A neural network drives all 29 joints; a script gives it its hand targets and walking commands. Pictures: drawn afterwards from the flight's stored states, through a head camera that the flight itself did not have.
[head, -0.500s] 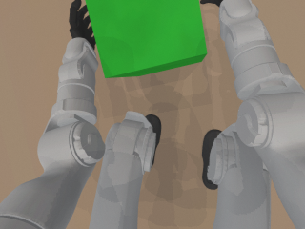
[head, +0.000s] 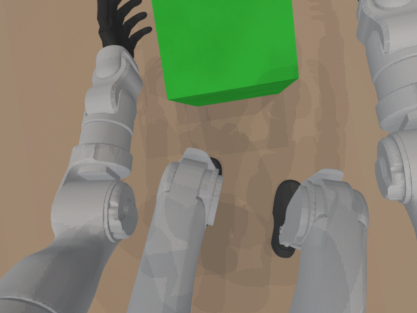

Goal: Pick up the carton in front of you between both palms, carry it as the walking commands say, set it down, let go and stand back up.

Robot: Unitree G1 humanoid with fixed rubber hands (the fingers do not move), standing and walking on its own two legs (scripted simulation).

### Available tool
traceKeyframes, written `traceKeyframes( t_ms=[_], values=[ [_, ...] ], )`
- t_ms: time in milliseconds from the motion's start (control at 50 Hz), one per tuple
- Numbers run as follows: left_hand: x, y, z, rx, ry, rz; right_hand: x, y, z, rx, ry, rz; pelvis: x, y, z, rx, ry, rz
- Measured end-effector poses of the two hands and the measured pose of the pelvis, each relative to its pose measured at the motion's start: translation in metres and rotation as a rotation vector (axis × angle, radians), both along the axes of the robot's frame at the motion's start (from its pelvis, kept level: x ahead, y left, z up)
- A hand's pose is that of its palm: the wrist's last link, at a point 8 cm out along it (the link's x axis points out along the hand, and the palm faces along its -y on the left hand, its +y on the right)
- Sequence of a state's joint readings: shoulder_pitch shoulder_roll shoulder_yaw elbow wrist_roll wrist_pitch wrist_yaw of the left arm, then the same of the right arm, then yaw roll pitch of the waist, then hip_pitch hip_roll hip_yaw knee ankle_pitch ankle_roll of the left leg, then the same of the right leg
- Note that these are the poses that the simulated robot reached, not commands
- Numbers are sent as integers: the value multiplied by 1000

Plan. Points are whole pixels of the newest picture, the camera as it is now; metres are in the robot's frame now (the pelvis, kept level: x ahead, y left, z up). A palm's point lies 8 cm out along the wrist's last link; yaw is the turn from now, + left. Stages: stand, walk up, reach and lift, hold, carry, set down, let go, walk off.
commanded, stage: set down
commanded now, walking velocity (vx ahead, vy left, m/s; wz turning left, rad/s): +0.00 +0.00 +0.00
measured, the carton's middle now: (227, 46) +0.53 +0.08 -0.27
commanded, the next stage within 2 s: let go in 0.78 s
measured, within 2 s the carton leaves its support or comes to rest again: neither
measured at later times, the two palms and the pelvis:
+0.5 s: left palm out of the picture +0.48 +0.23 +0.04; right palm out of the picture +0.59 -0.14 +0.02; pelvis +0.03 +0.00 +0.14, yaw -1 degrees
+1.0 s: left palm out of the picture +0.45 +0.21 +0.18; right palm out of the picture +0.55 -0.17 +0.17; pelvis +0.05 -0.01 +0.27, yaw -4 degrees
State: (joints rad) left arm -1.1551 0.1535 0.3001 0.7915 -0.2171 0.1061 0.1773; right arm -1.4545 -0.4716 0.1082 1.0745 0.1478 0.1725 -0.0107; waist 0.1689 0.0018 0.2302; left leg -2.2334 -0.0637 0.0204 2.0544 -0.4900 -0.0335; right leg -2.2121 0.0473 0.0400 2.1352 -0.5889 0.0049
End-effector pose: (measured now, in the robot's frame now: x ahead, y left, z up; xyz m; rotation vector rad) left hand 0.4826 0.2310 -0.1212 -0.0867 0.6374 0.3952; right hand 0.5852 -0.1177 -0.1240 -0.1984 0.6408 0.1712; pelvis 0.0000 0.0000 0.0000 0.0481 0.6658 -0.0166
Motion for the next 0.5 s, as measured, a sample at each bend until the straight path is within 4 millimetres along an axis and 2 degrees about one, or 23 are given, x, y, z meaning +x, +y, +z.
traceKeyframes(
  t_ms=[80, 140, 200, 300, 400, 500],
  values=[
    [-6, -1, 28, -11, 20, 3, -3, -2, 34, -15, 32, -28, 2, 3, 23, -9, 26, 9],
    [-11, -5, 42, -18, 51, 0, -8, -10, 51, -11, 62, -49, 5, 5, 43, -19, 52, 6],
    [-8, -7, 63, -5, 28, 5, -5, -20, 72, -5, 27, -63, 8, 6, 60, -23, 76, 2],
    [-7, -7, 94, 30, 31, -10, 0, -32, 93, 0, 24, -66, 12, 7, 90, -17, 121, -8],
    [-4, -7, 124, 43, 31, -16, -2, -28, 112, -3, 34, -15, 19, 3, 116, -2, 153, -15],
    [-2, -4, 158, 37, 5, 5, 3, -18, 147, 15, 10, -1, 28, -2, 138, 4, 177, -15]
  ],
)
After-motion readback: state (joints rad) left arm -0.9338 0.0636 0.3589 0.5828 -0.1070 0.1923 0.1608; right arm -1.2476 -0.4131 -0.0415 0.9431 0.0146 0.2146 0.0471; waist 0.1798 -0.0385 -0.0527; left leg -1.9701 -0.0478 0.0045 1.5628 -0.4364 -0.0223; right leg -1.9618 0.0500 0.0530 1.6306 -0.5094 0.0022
